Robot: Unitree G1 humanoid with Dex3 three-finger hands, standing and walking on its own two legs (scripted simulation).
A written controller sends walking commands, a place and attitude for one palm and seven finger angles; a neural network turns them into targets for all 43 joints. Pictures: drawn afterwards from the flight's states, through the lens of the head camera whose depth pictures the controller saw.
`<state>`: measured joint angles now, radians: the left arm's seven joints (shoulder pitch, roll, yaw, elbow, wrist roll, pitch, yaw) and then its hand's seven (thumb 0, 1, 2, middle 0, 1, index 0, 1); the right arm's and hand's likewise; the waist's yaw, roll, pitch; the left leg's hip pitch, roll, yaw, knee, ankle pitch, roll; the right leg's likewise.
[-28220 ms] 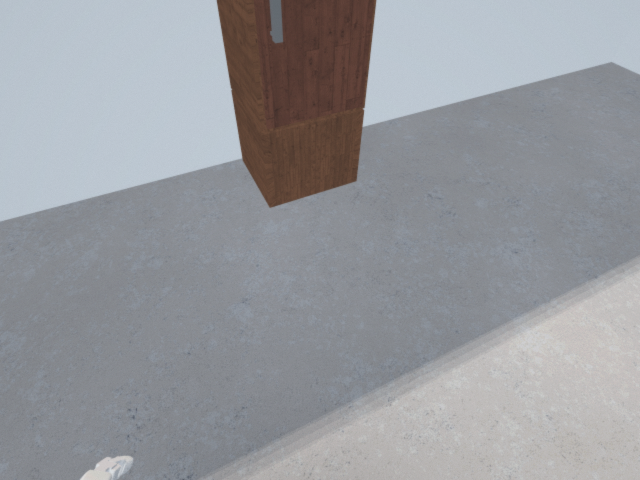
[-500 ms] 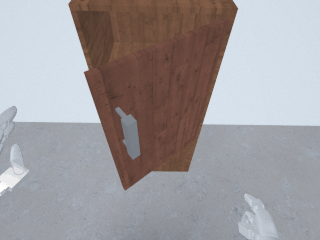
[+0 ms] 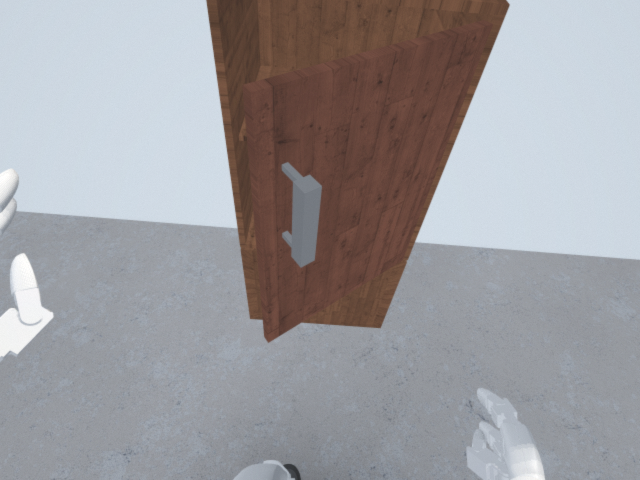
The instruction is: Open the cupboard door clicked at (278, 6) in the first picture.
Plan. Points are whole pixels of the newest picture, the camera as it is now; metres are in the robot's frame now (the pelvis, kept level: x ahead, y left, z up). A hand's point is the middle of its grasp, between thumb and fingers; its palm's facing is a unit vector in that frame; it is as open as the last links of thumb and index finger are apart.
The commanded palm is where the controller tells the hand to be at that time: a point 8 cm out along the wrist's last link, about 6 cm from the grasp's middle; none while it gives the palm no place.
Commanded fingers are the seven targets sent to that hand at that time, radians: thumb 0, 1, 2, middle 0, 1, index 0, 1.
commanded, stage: step back with the hand held close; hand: left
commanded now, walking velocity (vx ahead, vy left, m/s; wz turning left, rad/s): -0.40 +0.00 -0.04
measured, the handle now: (296, 215) +0.44 +0.07 +0.07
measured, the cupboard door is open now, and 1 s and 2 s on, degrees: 39 39 39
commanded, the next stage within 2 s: stop stepping back and stand still in 0.14 s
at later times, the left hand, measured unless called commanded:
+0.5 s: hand out of the picture +0.13 +0.26 +0.18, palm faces +0.32 -0.86 -0.40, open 7.4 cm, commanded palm +0.05 +0.31 +0.19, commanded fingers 0.00 0.90 0.90 -0.20 -0.30 -0.20 -0.30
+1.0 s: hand out of the picture +0.04 +0.27 +0.18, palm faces +0.37 -0.83 -0.42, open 7.4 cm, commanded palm -0.02 +0.32 +0.19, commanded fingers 0.00 0.90 0.90 -0.20 -0.30 -0.20 -0.30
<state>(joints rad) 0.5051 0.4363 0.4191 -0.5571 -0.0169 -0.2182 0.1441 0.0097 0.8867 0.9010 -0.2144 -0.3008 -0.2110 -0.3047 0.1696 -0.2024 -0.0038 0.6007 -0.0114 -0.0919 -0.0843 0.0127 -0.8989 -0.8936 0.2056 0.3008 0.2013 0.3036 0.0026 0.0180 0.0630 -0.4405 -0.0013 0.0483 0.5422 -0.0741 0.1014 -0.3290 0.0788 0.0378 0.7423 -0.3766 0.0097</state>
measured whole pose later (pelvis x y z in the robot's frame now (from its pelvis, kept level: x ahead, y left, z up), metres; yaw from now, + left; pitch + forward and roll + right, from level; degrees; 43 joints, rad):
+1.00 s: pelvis -0.19 +0.04 +0.00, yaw -4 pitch -2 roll +2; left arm 0.50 0.40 0.40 -0.46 -0.02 -0.18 0.15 0.01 0.89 0.90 -0.21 -0.30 -0.20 -0.30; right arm 0.26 -0.20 0.00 0.65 -0.01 -0.16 -0.10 0.01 -0.90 -0.89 0.20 0.30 0.20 0.30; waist -0.04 -0.06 -0.02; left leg -0.23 0.05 0.05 0.56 -0.29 -0.04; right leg -0.31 0.00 -0.06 0.71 -0.43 -0.01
